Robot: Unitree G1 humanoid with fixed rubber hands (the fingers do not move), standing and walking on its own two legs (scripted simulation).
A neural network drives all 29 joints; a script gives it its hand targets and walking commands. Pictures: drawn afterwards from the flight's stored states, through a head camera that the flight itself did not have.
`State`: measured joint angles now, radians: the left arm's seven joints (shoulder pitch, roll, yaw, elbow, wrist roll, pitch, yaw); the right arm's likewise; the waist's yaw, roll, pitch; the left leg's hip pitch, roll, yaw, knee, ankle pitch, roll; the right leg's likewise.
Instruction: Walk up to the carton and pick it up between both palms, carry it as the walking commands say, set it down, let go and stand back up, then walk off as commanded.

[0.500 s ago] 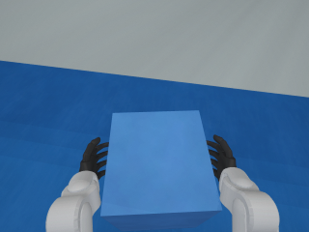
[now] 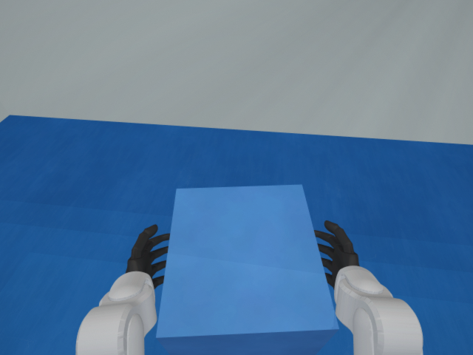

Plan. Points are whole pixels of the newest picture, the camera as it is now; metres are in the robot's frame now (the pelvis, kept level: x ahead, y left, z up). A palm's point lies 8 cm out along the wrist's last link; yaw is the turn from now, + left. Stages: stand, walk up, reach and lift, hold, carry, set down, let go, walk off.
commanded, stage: carry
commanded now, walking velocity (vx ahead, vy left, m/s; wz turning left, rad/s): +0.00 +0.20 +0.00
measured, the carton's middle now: (242, 283) +0.25 +0.00 +0.01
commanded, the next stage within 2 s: none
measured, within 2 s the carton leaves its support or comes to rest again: neither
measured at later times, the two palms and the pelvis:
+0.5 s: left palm (9, 306) +0.19 +0.31 +0.09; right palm (229, 302) +0.19 +0.02 +0.09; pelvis -0.04 +0.16 +0.00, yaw +0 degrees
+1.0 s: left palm out of the picture +0.19 +0.35 +0.10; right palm (197, 314) +0.17 +0.06 +0.10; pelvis -0.06 +0.22 +0.01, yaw -1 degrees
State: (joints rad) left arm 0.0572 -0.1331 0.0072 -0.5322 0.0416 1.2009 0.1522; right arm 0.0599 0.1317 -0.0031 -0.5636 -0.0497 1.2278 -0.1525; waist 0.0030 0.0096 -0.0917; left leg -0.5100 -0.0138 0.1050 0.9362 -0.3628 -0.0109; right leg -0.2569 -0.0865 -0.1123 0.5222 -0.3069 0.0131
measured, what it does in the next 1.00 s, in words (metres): steps to the left: left foot, then right foot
